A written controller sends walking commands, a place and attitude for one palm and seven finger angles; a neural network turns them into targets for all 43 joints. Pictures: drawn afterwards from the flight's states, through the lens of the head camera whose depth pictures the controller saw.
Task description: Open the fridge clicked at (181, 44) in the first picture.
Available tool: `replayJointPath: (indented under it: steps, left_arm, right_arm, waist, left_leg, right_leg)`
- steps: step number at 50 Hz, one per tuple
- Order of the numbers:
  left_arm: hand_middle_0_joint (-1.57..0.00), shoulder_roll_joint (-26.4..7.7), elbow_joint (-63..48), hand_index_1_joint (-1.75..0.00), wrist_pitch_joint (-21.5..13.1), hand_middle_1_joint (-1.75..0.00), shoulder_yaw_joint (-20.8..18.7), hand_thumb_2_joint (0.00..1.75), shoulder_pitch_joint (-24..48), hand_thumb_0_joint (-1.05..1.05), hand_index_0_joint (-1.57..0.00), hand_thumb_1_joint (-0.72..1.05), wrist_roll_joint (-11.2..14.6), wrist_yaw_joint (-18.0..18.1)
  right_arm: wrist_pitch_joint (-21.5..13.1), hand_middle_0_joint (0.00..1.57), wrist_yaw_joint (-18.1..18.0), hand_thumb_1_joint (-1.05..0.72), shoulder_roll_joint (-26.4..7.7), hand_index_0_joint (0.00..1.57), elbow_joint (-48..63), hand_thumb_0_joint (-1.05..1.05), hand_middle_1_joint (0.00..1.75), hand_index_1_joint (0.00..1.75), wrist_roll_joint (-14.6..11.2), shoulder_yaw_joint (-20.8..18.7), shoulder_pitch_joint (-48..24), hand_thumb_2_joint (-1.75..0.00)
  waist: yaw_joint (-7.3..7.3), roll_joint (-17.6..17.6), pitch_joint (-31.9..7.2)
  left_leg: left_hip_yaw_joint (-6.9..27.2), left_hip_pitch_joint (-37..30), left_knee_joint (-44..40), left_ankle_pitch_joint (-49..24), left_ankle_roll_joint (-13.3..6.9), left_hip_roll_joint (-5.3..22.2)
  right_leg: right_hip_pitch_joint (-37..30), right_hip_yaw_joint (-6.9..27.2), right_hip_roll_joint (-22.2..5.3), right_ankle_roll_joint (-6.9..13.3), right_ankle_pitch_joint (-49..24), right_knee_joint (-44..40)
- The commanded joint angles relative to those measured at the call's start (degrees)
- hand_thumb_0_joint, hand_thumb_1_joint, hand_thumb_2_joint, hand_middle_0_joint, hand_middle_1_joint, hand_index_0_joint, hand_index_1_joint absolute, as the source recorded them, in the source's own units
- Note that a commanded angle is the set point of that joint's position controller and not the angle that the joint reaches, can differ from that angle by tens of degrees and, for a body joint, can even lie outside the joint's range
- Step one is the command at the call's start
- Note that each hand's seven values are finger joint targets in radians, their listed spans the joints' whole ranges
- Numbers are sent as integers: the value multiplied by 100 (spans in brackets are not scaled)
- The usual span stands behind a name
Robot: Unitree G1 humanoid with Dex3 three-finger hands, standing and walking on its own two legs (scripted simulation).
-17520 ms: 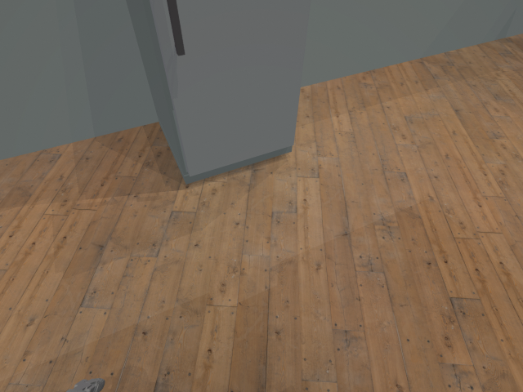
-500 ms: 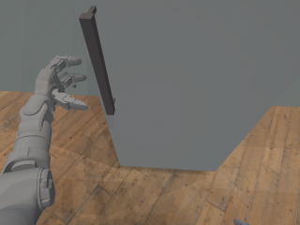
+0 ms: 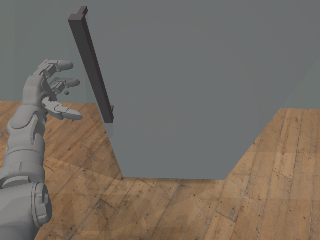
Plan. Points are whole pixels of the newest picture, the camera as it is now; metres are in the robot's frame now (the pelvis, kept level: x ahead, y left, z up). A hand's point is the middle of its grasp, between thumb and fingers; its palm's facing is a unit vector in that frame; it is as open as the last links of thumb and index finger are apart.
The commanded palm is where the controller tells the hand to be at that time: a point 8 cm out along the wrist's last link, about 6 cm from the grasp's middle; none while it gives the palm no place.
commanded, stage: move the hooked fingers beside the handle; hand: left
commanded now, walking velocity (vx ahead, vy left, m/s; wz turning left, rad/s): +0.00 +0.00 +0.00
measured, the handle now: (99, 76) +0.50 +0.16 +0.14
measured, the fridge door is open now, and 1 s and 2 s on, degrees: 0 0 0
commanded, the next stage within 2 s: feel for the door with the fingertips in 0.44 s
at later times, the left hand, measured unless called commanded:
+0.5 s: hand (70, 89) +0.45 +0.22 +0.14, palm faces -0.04 -1.00 +0.00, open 14.0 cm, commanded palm +0.43 +0.26 +0.13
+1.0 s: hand (83, 90) +0.45 +0.19 +0.13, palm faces -0.05 -1.00 +0.01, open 14.0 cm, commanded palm +0.42 +0.24 +0.13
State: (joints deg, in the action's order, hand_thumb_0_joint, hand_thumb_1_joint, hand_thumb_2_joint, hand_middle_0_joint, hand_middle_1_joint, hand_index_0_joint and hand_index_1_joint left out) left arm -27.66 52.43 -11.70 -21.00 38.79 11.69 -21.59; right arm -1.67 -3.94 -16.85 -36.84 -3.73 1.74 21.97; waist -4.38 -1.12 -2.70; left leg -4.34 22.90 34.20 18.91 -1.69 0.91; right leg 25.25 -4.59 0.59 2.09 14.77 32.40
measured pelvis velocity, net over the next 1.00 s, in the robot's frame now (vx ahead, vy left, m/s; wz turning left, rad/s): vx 0.00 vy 0.01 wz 0.01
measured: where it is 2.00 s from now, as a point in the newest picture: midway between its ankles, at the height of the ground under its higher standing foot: outside the picture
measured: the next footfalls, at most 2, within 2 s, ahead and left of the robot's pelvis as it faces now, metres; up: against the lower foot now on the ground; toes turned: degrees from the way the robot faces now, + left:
none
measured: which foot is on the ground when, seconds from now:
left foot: down 0.00-1.00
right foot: down 0.00-1.00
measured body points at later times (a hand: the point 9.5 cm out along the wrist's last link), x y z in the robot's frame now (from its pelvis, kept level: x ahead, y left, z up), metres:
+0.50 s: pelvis -0.01 +0.01 +0.00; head +0.05 +0.01 +0.44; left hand +0.44 +0.27 +0.14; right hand +0.05 -0.26 -0.12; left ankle -0.02 +0.10 -0.73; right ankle +0.01 -0.10 -0.73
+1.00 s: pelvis +0.00 +0.01 +0.00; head +0.04 +0.02 +0.45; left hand +0.44 +0.24 +0.14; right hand +0.08 -0.25 -0.11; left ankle -0.02 +0.10 -0.73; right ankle +0.01 -0.10 -0.73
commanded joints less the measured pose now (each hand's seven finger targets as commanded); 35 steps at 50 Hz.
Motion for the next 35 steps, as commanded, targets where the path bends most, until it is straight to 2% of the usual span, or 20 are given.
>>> replayJointPath:
  steps: [1,4,6,10,12,14,15,16,17,19,21,22,24,25,26,27,30,31,33,35]
  left_arm:
    - [-30,-1358,-1147,-120,-274,-120,-90,30,2851,0,-30,-50,189,-6]
    - [-30,-1291,-944,-120,-246,-120,43,30,2987,0,-30,-50,138,24]
    - [-30,-1142,-998,-120,-294,-120,197,30,3183,0,-30,-50,84,54]
    - [-30,-1373,-384,-120,-341,-120,-17,30,3207,0,-30,-50,82,123]
    - [-30,-1512,-281,-120,-376,-120,-3,30,3542,0,-30,-50,8,127]
    - [-30,-1830,-411,-120,-513,-120,-209,30,3602,0,-30,-50,-81,139]
    - [-30,-1670,-555,-120,-566,-120,-70,30,3629,0,-30,-50,-91,114]
    - [-30,-1513,-624,-120,-607,-120,20,30,3773,0,-30,-50,-67,90]
    - [-30,-1537,-523,-120,-615,-120,-56,30,3622,0,-30,-50,-22,76]
    - [-30,-1384,-404,-120,-589,-120,15,30,3413,0,-30,-50,58,23]
    - [-30,-1226,-311,-120,-508,-120,149,30,3482,0,-30,-50,60,4]
    - [-30,-1206,-304,-120,-478,-120,122,30,3480,0,-30,-50,71,24]
    - [-30,-1537,-168,-120,-434,-120,-149,30,3219,0,-30,-50,56,76]
    - [-30,-1631,-297,-120,-452,-120,-175,30,3298,0,-30,-50,-8,86]
    - [-30,-1473,-490,-120,-482,-120,-32,30,3460,0,-30,-50,-23,99]
    - [-30,-1585,-537,-120,-516,-120,-173,30,3362,0,-30,-50,-41,128]
    - [-30,-1255,-941,-120,-563,-120,-10,30,3209,0,-30,-50,42,153]
    - [-30,-1314,-939,-120,-541,-120,-110,30,3086,0,-30,-50,73,183]
    - [-30,-1097,-957,-120,-469,-120,2,30,2999,0,-30,-50,95,218]
    - [-30,-1232,-1057,-120,-399,-120,-131,30,2778,0,-30,-50,65,284]
  right_arm:
    - [-279,20,-88,-90,-832,20,540,0,30,30,-1,-284,89,-90]
    - [-292,20,-94,-90,-847,20,511,0,30,30,-3,-262,87,-90]
    - [-319,20,-82,-90,-808,20,544,0,30,30,8,-232,18,-90]
    - [-325,20,-84,-90,-867,20,509,0,30,30,18,-197,47,-90]
    - [-330,20,-90,-90,-892,20,499,0,30,30,21,-183,60,-90]
    - [-321,20,-86,-90,-908,20,510,0,30,30,57,-210,126,-90]
    - [-334,20,-75,-90,-866,20,564,0,30,30,49,-192,94,-90]
    - [-349,20,-64,-90,-848,20,537,0,30,30,63,-198,128,-90]
    - [-355,20,-61,-90,-863,20,524,0,30,30,59,-219,157,-90]
    - [-328,20,-59,-90,-874,20,533,0,30,30,55,-225,186,-90]
    - [-321,20,-47,-90,-884,20,487,0,30,30,41,-223,212,-90]
    - [-326,20,-38,-90,-887,20,463,0,30,30,55,-241,237,-90]
    - [-272,20,-51,-90,-946,20,486,0,30,30,71,-245,300,-90]
    - [-264,20,-44,-90,-929,20,510,0,30,30,73,-242,300,-90]
    - [-269,20,-36,-90,-896,20,522,0,30,30,75,-249,303,-90]
    - [-270,20,-31,-90,-892,20,508,0,30,30,89,-271,339,-90]
    - [-268,20,10,-90,-845,20,540,0,30,30,88,-285,310,-90]
    - [-267,20,13,-90,-856,20,522,0,30,30,91,-301,337,-90]
    - [-278,20,27,-90,-839,20,505,0,30,30,83,-314,308,-90]
    - [-255,20,37,-90,-844,20,535,0,30,30,82,-318,304,-90]
  waist:
    - [-91,-168,-1772]
    - [-122,-60,-1649]
    - [-139,-401,-1734]
    - [-141,186,-1554]
    - [-194,51,-1535]
    - [-91,-214,-1971]
    - [-108,-498,-2177]
    - [-153,-509,-2264]
    - [-135,-271,-2260]
    - [-121,-276,-2198]
    - [-187,-262,-1934]
    - [-191,-203,-1915]
    - [-101,54,-1897]
    - [-77,-94,-2020]
    - [-128,-217,-2131]
    - [-53,-233,-2186]
    - [-51,-456,-2371]
    - [-18,-259,-2350]
    - [-44,-218,-2196]
    - [29,-181,-2174]
  left_leg:
    - [450,-734,-319,-1502,-106,-41]
    - [457,-585,-317,-1294,-108,-55]
    - [499,-708,-290,-1294,-77,-77]
    - [526,-337,-289,-1046,-86,-64]
    - [538,-194,-257,-913,-82,-85]
    - [553,-348,-176,-1197,-64,-84]
    - [563,-563,-156,-1352,-45,-89]
    - [600,-704,-134,-1479,-22,-76]
    - [615,-688,-112,-1523,-27,-55]
    - [595,-699,-104,-1663,-33,-41]
    - [617,-609,-157,-1503,-23,-30]
    - [615,-590,-156,-1462,-29,-29]
    - [588,-392,-166,-1473,-50,-29]
    - [580,-391,-179,-1512,-40,-40]
    - [582,-524,-163,-1611,-40,-40]
    - [619,-584,-153,-1728,-16,-25]
    - [621,-945,-121,-2116,5,3]
    - [645,-892,-140,-2125,15,19]
    - [603,-852,-166,-1989,-2,10]
    - [574,-808,-196,-2146,-14,13]
  right_leg:
    - [-916,353,-25,-63,-1639,-265]
    - [-866,344,-73,-56,-1442,-255]
    - [-713,356,-63,-46,-1362,-227]
    - [-774,360,-68,-66,-1204,-189]
    - [-699,409,-92,-74,-1092,-165]
    - [-876,409,-105,-38,-1287,-31]
    - [-820,415,-81,-36,-1393,-12]
    - [-757,379,-70,-38,-1466,-2]
    - [-767,366,-45,-43,-1489,-5]
    - [-735,335,-39,-33,-1568,4]
    - [-516,310,-20,-48,-1398,-44]
    - [-486,302,-21,-55,-1363,-54]
    - [-645,285,-26,-46,-1379,-25]
    - [-732,319,-27,-54,-1442,-9]
    - [-703,323,-25,-61,-1517,1]
    - [-723,304,-20,-44,-1544,20]
    - [-704,291,20,-33,-1718,9]
    - [-750,269,28,-35,-1710,3]
    - [-690,265,28,-42,-1646,-52]
    - [-811,258,31,-36,-1783,-33]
